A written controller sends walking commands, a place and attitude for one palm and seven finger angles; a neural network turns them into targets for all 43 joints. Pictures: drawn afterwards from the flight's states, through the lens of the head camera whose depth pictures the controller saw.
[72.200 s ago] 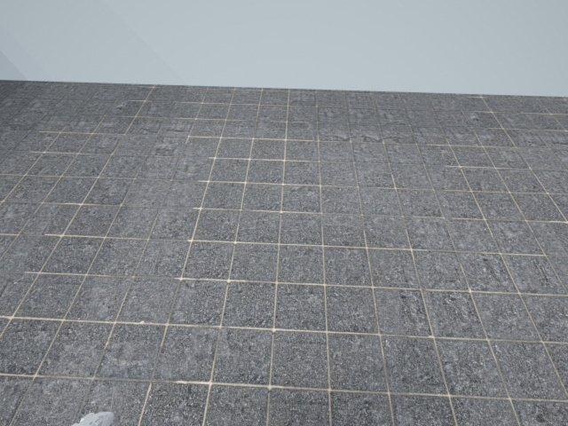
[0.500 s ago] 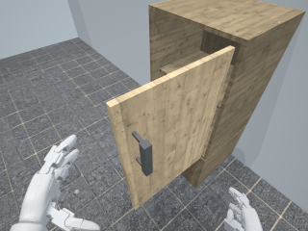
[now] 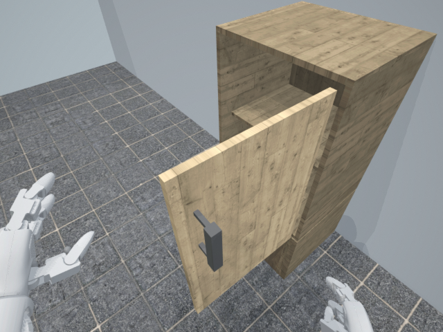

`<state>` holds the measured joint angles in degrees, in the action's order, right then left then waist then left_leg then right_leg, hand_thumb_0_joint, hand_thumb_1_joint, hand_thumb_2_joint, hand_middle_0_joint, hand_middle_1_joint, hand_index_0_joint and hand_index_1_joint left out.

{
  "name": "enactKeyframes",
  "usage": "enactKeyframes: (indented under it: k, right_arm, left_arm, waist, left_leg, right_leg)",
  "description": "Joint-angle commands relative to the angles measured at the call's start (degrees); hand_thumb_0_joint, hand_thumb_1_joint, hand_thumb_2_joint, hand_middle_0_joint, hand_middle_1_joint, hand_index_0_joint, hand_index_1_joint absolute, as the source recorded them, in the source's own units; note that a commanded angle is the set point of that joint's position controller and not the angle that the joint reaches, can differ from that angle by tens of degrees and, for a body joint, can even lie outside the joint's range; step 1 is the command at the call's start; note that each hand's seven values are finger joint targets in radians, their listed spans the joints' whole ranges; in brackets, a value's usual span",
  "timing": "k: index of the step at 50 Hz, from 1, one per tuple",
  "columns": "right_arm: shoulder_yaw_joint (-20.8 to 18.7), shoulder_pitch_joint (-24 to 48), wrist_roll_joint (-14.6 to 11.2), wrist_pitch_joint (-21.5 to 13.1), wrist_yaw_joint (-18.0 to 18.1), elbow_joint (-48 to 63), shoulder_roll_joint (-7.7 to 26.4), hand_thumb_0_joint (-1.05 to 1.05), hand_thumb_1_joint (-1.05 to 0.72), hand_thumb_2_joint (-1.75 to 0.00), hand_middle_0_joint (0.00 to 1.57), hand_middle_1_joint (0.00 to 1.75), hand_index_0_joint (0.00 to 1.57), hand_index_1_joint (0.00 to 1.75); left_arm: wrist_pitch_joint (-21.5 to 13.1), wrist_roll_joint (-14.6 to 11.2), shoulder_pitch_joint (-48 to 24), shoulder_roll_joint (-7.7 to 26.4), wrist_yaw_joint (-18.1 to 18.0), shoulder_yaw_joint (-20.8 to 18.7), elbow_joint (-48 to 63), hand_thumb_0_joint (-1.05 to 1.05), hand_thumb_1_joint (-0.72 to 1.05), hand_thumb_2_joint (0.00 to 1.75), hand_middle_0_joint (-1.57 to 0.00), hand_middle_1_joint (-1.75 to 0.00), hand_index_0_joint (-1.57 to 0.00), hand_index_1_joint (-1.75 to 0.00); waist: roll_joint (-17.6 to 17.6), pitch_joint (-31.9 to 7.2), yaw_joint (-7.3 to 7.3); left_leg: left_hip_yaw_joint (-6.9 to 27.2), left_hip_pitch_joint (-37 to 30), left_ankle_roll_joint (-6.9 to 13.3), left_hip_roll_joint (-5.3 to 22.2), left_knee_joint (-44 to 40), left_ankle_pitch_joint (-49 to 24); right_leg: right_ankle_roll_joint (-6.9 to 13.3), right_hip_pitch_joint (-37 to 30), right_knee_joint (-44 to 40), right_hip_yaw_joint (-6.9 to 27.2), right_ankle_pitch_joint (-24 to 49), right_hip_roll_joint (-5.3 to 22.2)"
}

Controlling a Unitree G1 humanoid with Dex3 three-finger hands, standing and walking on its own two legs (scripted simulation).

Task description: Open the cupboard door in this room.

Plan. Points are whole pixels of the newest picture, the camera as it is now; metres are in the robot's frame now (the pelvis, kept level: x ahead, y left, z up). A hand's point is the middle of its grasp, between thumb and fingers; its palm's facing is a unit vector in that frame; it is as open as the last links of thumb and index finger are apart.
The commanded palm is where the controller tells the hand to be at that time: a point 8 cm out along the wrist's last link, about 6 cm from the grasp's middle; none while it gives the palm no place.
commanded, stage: draw the hand back to the body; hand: left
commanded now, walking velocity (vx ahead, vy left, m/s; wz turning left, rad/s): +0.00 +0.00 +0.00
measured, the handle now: (207, 240) +0.28 +0.07 +0.03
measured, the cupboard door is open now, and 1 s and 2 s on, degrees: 88 88 88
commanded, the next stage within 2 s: step back with the hand held close in 0.50 s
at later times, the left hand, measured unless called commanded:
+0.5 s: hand (62, 241) +0.18 +0.25 +0.15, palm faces +0.44 -0.81 -0.39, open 7.5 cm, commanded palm +0.14 +0.29 +0.17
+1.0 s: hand (51, 256) +0.16 +0.25 +0.15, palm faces +0.33 -0.80 -0.51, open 7.4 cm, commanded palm +0.11 +0.29 +0.18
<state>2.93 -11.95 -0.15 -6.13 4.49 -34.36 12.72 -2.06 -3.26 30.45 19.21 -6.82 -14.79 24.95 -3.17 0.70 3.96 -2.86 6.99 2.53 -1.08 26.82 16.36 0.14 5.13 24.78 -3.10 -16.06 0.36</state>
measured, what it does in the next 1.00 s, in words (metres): stands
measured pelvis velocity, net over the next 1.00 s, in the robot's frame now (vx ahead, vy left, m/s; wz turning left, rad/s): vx -0.05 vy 0.00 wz -0.04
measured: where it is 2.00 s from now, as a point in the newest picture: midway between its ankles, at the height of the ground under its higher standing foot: outside the picture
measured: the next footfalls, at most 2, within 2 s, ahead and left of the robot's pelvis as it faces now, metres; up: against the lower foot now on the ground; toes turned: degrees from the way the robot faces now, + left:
right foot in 1.62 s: -0.18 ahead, -0.10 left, +0.00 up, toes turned +0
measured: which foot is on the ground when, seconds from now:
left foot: down 0.00-1.00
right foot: down 0.00-1.00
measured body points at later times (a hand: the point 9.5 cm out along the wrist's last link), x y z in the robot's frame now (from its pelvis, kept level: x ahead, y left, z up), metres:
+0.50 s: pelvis +0.00 -0.01 +0.00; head -0.02 -0.03 +0.45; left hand +0.15 +0.29 +0.17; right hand +0.18 -0.24 -0.08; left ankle -0.02 +0.09 -0.74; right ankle -0.03 -0.12 -0.74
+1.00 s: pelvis -0.05 +0.00 +0.00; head -0.03 -0.01 +0.45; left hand +0.14 +0.29 +0.18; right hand +0.12 -0.25 -0.08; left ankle -0.02 +0.09 -0.74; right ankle -0.03 -0.12 -0.74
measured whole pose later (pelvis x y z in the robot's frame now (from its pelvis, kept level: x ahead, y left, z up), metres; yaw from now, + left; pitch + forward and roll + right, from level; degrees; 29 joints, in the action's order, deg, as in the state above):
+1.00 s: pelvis -0.05 +0.00 +0.00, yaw -2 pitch -1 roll -1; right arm -0.6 -10.0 -1.0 0.0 5.2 -31.8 13.4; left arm -7.5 -3.1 32.6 24.4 -7.0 -22.3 27.0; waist -1.4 2.2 0.2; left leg -5.0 14.3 2.6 -0.1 26.7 12.0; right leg 0.2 13.7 25.6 -1.1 -11.3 -0.4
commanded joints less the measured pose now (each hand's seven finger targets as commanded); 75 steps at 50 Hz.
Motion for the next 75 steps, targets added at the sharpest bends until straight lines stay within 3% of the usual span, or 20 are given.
enactKeyframes:
  k: [1, 6, 10, 15, 22, 25, 30, 31, 32, 34, 37, 41, 44, 50, 58, 63, 66, 70, 72, 75]
  right_arm:
    - [-3.1, 7.4, 0.2, -2.4, 0.3, 8.8, 6.5, 0.00, -0.90, -0.90, 0.20, 0.30, 0.20, 0.30]
    - [-3.4, 7.8, 0.1, -1.9, 0.3, 8.0, 6.6, 0.00, -0.90, -0.90, 0.20, 0.30, 0.20, 0.30]
    - [-3.9, 8.2, -0.1, -0.9, -0.1, 8.0, 6.9, 0.00, -0.90, -0.90, 0.20, 0.30, 0.20, 0.30]
    - [-3.9, 8.7, 0.1, -0.8, 0.2, 8.0, 6.8, 0.00, -0.90, -0.90, 0.20, 0.30, 0.20, 0.30]
    - [-3.8, 8.8, 0.0, -1.9, 0.4, 7.4, 6.2, 0.00, -0.90, -0.90, 0.20, 0.30, 0.20, 0.30]
    - [-4.0, 9.0, -0.1, -1.7, 0.3, 7.2, 6.3, 0.00, -0.90, -0.90, 0.20, 0.30, 0.20, 0.30]
    - [-4.1, 9.3, -0.2, -1.5, 0.4, 7.1, 6.5, 0.00, -0.90, -0.90, 0.20, 0.30, 0.20, 0.30]
    - [-4.1, 9.7, -0.2, -1.9, 0.3, 7.2, 6.5, 0.00, -0.90, -0.90, 0.20, 0.30, 0.20, 0.30]
    - [-3.8, 8.7, -0.7, -1.2, 0.4, 8.9, 6.9, 0.00, -0.90, -0.90, 0.20, 0.30, 0.20, 0.30]
    - [-4.3, 8.2, -0.1, 0.4, 0.4, 8.2, 6.5, 0.00, -0.90, -0.90, 0.20, 0.30, 0.20, 0.30]
    - [-4.7, 7.9, 0.0, 1.5, 0.5, 9.2, 7.0, 0.00, -0.90, -0.90, 0.20, 0.30, 0.20, 0.30]
    - [-5.3, 7.8, -0.3, 2.7, 0.9, 10.7, 6.9, 0.00, -0.90, -0.90, 0.20, 0.30, 0.20, 0.30]
    - [-5.7, 7.6, -0.6, 3.4, 1.0, 11.5, 6.8, 0.00, -0.90, -0.90, 0.20, 0.30, 0.20, 0.30]
    - [-6.1, 7.4, -0.7, 3.0, 1.4, 12.3, 7.4, 0.00, -0.90, -0.90, 0.20, 0.30, 0.20, 0.30]
    - [-6.3, 5.3, -0.6, 0.4, 1.3, 12.3, 8.0, 0.00, -0.90, -0.90, 0.20, 0.30, 0.20, 0.30]
    - [-6.3, 4.0, -0.2, -0.8, 1.2, 11.2, 7.8, 0.00, -0.90, -0.90, 0.20, 0.30, 0.20, 0.30]
    - [-5.9, 3.7, 0.1, -1.5, 1.2, 10.3, 7.5, 0.00, -0.90, -0.90, 0.20, 0.30, 0.20, 0.30]
    - [-6.1, 4.8, 0.5, -2.7, 1.6, 10.5, 8.0, 0.00, -0.90, -0.90, 0.20, 0.30, 0.20, 0.30]
    - [-6.5, 4.5, 0.7, -3.3, 1.1, 9.9, 7.0, 0.00, -0.90, -0.90, 0.20, 0.30, 0.20, 0.30]
    - [-6.3, 4.8, 1.1, -3.9, 0.5, 8.6, 6.4, 0.00, -0.90, -0.90, 0.20, 0.30, 0.20, 0.30]
  left_arm:
    - [-4.1, -0.2, -5.8, 10.1, -1.1, -8.9, 11.9, 0.00, 0.73, 0.82, -0.19, -0.30, -0.19, -0.30]
    - [-4.4, -0.7, -8.8, 12.1, -1.3, -12.2, 10.9, 0.00, 0.90, 0.90, -0.20, -0.30, -0.20, -0.30]
    - [-3.8, -0.9, -6.4, 8.7, -0.3, -9.1, 7.4, 0.00, 0.90, 0.90, -0.20, -0.30, -0.20, -0.30]
    - [-4.5, -0.8, -8.5, 11.9, -0.7, -11.2, 9.9, 0.00, 0.90, 0.90, -0.20, -0.30, -0.20, -0.30]
    - [-5.2, -0.7, -8.5, 11.8, -0.9, -11.4, 11.4, 0.00, 0.90, 0.90, -0.20, -0.30, -0.20, -0.30]
    - [-4.9, -1.0, -7.7, 10.8, -0.7, -10.6, 8.2, 0.00, 0.90, 0.90, -0.20, -0.30, -0.20, -0.30]
    - [-5.3, -1.0, -8.6, 10.7, -0.4, -10.3, 7.8, 0.00, 0.90, 0.90, -0.20, -0.30, -0.20, -0.30]
    - [-5.9, -0.9, -14.0, 12.0, -0.6, -10.4, 12.2, 0.00, 0.90, 0.90, -0.20, -0.30, -0.20, -0.30]
    - [-8.2, -0.5, -17.4, 19.5, -1.1, -18.3, 13.0, 0.00, 0.90, 0.90, -0.20, -0.30, -0.20, -0.30]
    - [-8.2, 0.0, -7.0, 12.8, -0.2, -13.2, 7.1, 0.00, 0.90, 0.90, -0.20, -0.30, -0.20, -0.30]
    - [-8.6, 0.2, -3.5, 12.3, -0.3, -12.7, 8.6, 0.00, 0.90, 0.90, -0.20, -0.30, -0.20, -0.30]
    - [-8.8, 0.1, -0.6, 14.2, -1.1, -14.8, 11.7, 0.00, 0.90, 0.90, -0.20, -0.30, -0.20, -0.30]
    - [-8.8, 0.1, 0.7, 15.1, -1.5, -16.0, 12.5, 0.00, 0.90, 0.90, -0.20, -0.30, -0.20, -0.30]
    - [-9.8, 0.4, 1.6, 15.8, -2.4, -17.0, 14.9, 0.00, 0.90, 0.90, -0.20, -0.30, -0.20, -0.30]
    - [-11.9, 2.1, -0.4, 14.2, -3.2, -16.9, 14.7, 0.00, 0.90, 0.90, -0.20, -0.30, -0.20, -0.30]
    - [-12.9, 2.3, -2.6, 14.0, -3.8, -16.2, 16.1, 0.00, 0.90, 0.90, -0.20, -0.30, -0.20, -0.30]
    - [-13.5, 2.1, -2.7, 14.5, -4.5, -16.4, 18.1, 0.00, 0.90, 0.90, -0.20, -0.30, -0.20, -0.30]
    - [-14.4, 3.1, -2.3, 15.1, -4.6, -19.1, 18.6, 0.00, 0.90, 0.90, -0.20, -0.30, -0.20, -0.30]
    - [-14.5, 3.0, -1.8, 14.9, -4.1, -19.0, 17.1, 0.00, 0.90, 0.90, -0.20, -0.30, -0.20, -0.30]
    - [-14.3, 1.9, 0.4, 13.4, -3.9, -17.3, 15.7, 0.00, 0.90, 0.90, -0.20, -0.30, -0.20, -0.30]
  waist:
    - [-0.4, -3.5, 0.14]
    - [-0.9, -4.0, 0.24]
    - [1.1, -2.6, 0.02]
    - [-0.3, -3.7, 0.37]
    - [-2.4, -3.4, 0.25]
    - [0.6, -1.5, 0.20]
    - [0.8, -1.4, 0.12]
    - [-1.3, -3.2, -0.28]
    - [1.7, 1.4, -2.43]
    - [4.1, -1.1, -2.78]
    - [0.1, -5.5, -2.90]
    - [1.1, -9.4, -2.79]
    - [3.1, -9.5, -2.97]
    - [-2.1, -8.1, -2.75]
    - [-0.8, -2.8, -3.66]
    - [2.7, -2.0, -4.34]
    - [2.1, -3.4, -4.49]
    - [-11.7, -4.9, -3.24]
    - [-7.8, -4.8, -3.56]
    - [-7.1, -3.8, -3.58]
  left_leg:
    - [3.9, -1.5, -2.0, 3.3, -5.1, -20.1]
    - [3.5, -2.7, -1.8, 3.1, -5.4, -20.6]
    - [2.6, -2.8, -1.3, 3.2, -5.4, -20.3]
    - [2.3, -2.9, -1.0, 2.6, -5.3, -17.9]
    - [2.5, -3.7, -1.3, 2.5, -5.5, -17.5]
    - [2.3, -2.8, -1.1, 2.6, -5.8, -15.6]
    - [2.2, -2.9, -0.9, 2.5, -6.0, -13.6]
    - [2.2, -3.7, -0.8, 2.3, -5.9, -13.3]
    - [3.5, 0.0, 0.1, 3.5, -3.6, -9.6]
    - [3.0, -0.7, -0.1, 3.2, -1.6, -10.3]
    - [2.8, -0.7, -0.4, 4.2, -2.6, -15.9]
    - [3.6, 0.4, -0.6, 5.7, -2.7, -23.0]
    - [3.7, 2.7, -0.6, 6.0, -2.4, -21.4]
    - [6.2, 10.7, 0.5, 7.6, -5.4, -12.4]
    - [9.3, 27.3, 2.8, 9.0, -8.3, 16.2]
    - [8.5, 21.2, 1.3, 6.2, -0.7, 16.2]
    - [9.4, 17.0, 0.7, 6.1, -0.1, 13.5]
    - [21.5, 32.7, 4.7, 17.0, -19.4, 26.3]
    - [21.5, 30.6, 5.9, 18.7, -19.3, 22.7]
    - [17.7, 20.4, 4.7, 16.5, -17.1, 12.5]
  right_leg:
    - [1.5, -0.9, -3.5, 1.4, 14.7, -0.1]
    - [1.5, -1.6, -4.2, 1.7, 16.0, 0.1]
    - [1.2, -1.4, -5.1, 1.8, 16.9, 0.1]
    - [1.3, -2.1, -5.7, 2.4, 16.6, 0.3]
    - [1.3, -1.3, -5.9, 2.4, 15.8, 0.2]
    - [1.3, -0.7, -6.9, 2.5, 14.3, 0.1]
    - [1.1, -0.3, -7.6, 3.0, 12.5, 0.2]
    - [1.0, -0.4, -7.6, 3.5, 12.5, 0.4]
    - [1.0, 6.3, -10.6, 9.5, 16.1, 3.3]
    - [1.1, 6.5, -9.7, 9.5, 20.1, 5.2]
    - [0.8, 4.3, -6.1, 7.6, 23.8, 4.9]
    - [0.4, 2.2, -2.1, 6.3, 27.3, 4.0]
    - [0.2, 2.7, -1.1, 6.9, 27.0, 4.0]
    - [0.0, 1.9, 2.1, 6.8, 17.9, 2.6]
    - [0.0, 0.9, 5.1, 8.8, 2.1, 2.2]
    - [2.2, 12.2, -2.1, 12.3, -9.9, 5.3]
    - [2.5, 15.6, -1.6, 11.1, -9.0, 5.6]
    - [-1.1, -1.2, 22.0, 3.8, -1.1, -3.2]
    - [-0.7, 1.3, 27.3, 4.8, -6.2, -3.8]
    - [0.2, 7.2, 18.0, 3.6, -10.2, -3.3]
